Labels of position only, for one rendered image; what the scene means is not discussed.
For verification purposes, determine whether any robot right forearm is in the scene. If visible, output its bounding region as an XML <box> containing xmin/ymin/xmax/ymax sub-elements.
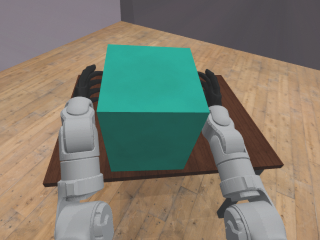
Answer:
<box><xmin>201</xmin><ymin>105</ymin><xmax>287</xmax><ymax>237</ymax></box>

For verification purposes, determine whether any left robot hand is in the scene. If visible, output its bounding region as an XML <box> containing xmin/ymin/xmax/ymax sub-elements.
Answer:
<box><xmin>72</xmin><ymin>64</ymin><xmax>103</xmax><ymax>103</ymax></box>

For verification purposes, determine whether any carton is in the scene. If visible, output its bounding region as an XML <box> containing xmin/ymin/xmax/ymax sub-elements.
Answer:
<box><xmin>96</xmin><ymin>44</ymin><xmax>210</xmax><ymax>172</ymax></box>

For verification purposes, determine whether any right robot upper arm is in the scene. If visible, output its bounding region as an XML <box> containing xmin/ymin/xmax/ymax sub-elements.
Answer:
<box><xmin>224</xmin><ymin>200</ymin><xmax>287</xmax><ymax>240</ymax></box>

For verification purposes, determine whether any robot left forearm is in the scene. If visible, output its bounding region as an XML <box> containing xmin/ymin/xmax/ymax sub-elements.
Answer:
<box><xmin>54</xmin><ymin>96</ymin><xmax>104</xmax><ymax>240</ymax></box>

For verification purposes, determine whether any table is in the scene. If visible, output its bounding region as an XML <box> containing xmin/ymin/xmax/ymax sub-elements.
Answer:
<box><xmin>42</xmin><ymin>75</ymin><xmax>284</xmax><ymax>219</ymax></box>

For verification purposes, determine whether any right robot hand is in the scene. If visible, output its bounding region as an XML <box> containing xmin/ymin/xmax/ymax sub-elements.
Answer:
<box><xmin>197</xmin><ymin>69</ymin><xmax>222</xmax><ymax>107</ymax></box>

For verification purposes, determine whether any left robot upper arm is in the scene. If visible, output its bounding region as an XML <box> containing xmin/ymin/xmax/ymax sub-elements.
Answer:
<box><xmin>55</xmin><ymin>200</ymin><xmax>114</xmax><ymax>240</ymax></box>

